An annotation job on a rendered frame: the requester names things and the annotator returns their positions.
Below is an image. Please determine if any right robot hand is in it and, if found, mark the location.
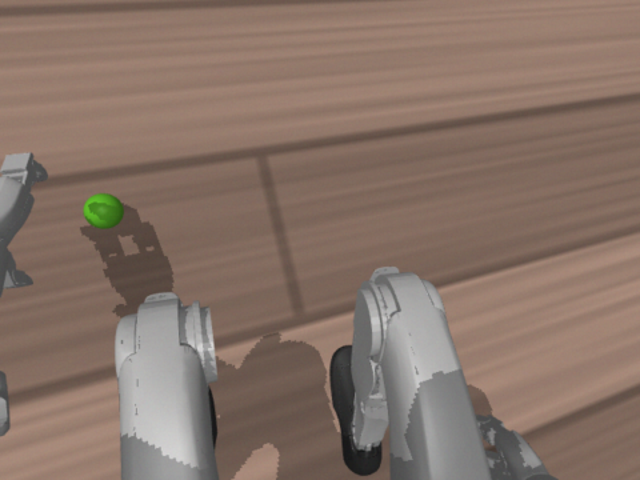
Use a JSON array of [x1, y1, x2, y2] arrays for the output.
[[475, 414, 549, 480]]

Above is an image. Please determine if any left robot hand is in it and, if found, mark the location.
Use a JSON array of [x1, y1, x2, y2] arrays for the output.
[[0, 152, 48, 289]]

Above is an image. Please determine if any right robot foot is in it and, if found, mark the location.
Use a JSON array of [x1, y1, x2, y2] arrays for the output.
[[330, 345, 382, 476]]

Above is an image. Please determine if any ball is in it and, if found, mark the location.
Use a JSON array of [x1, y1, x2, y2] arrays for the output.
[[83, 193, 124, 229]]

